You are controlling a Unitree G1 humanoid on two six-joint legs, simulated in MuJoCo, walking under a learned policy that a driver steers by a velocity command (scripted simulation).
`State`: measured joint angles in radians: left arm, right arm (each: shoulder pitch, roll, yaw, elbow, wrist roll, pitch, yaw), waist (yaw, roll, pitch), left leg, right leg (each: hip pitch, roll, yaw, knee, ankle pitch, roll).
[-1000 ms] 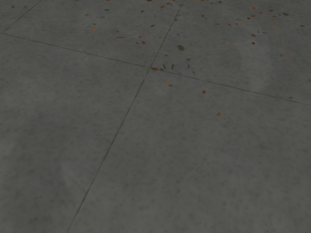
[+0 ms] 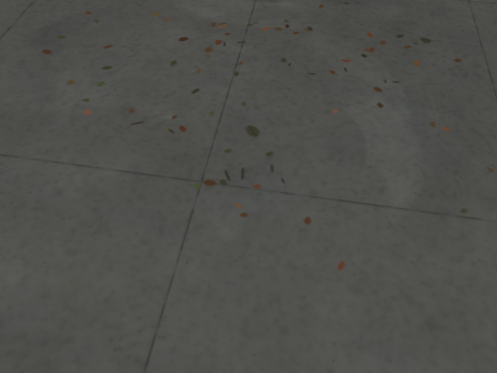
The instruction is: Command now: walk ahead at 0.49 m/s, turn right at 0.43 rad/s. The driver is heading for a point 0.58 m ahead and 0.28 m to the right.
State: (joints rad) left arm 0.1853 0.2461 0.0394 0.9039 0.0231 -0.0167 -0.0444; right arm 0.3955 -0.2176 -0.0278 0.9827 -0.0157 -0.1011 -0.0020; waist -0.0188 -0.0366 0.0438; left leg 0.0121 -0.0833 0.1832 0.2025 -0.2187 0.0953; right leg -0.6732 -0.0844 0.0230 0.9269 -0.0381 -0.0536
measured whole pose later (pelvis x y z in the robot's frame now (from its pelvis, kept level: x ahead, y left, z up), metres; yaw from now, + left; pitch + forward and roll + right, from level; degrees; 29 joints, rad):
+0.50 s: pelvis +0.27 -0.05 +0.00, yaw -17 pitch +1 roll +0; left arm 0.36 0.27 0.07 0.93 0.00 -0.05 -0.01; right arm 0.11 -0.26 -0.03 0.79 -0.05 -0.03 0.01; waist 0.03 0.03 0.06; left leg -0.65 0.13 -0.05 0.96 -0.19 -0.05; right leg -0.11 0.16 0.06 0.31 -0.20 -0.14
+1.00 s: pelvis +0.53 -0.08 +0.00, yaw -33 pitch +1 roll +0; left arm 0.18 0.30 0.06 0.79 0.03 -0.01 -0.03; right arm 0.30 -0.25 -0.03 0.84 -0.02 -0.09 0.00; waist -0.02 -0.05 0.06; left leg -0.18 0.00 0.10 0.35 -0.18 0.04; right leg -0.57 0.03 0.06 1.01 -0.29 -0.03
